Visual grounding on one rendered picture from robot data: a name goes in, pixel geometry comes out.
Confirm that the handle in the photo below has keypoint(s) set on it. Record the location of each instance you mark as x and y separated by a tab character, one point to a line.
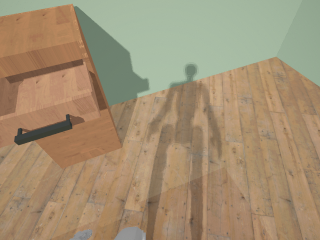
20	138

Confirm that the cabinet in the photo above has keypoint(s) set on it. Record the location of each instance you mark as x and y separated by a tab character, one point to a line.
47	37

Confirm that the drawer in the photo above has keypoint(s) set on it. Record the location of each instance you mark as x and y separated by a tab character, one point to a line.
43	97

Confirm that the robot left hand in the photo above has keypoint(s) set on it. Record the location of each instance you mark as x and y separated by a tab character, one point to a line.
82	235

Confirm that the left robot thigh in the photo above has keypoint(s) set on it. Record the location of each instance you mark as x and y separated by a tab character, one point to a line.
131	233

